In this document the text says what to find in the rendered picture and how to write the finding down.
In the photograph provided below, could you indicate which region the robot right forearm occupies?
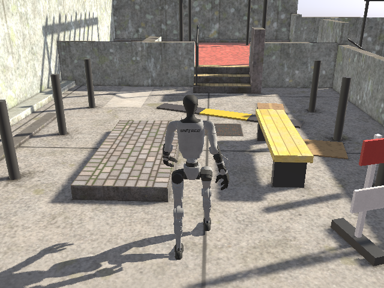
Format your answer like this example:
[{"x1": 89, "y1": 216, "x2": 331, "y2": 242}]
[{"x1": 213, "y1": 145, "x2": 227, "y2": 175}]

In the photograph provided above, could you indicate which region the right robot hand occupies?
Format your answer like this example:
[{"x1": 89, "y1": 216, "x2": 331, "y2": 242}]
[{"x1": 215, "y1": 173, "x2": 229, "y2": 190}]

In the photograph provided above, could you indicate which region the left robot hand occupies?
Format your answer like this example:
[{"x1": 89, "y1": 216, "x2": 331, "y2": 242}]
[{"x1": 163, "y1": 156, "x2": 178, "y2": 167}]

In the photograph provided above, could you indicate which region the robot left forearm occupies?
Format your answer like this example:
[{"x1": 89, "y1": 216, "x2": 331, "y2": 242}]
[{"x1": 163, "y1": 144, "x2": 170, "y2": 161}]

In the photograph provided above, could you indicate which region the left robot thigh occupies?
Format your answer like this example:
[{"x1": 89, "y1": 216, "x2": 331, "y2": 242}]
[{"x1": 172, "y1": 169, "x2": 184, "y2": 219}]

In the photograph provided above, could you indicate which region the left robot upper arm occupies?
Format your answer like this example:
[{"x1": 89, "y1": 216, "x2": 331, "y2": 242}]
[{"x1": 164, "y1": 121, "x2": 179, "y2": 152}]

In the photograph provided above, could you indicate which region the humanoid robot head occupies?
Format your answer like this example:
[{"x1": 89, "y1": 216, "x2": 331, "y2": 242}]
[{"x1": 181, "y1": 95, "x2": 201, "y2": 123}]

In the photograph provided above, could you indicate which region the right robot upper arm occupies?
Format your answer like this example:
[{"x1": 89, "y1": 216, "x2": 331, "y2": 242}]
[{"x1": 203, "y1": 120, "x2": 219, "y2": 155}]

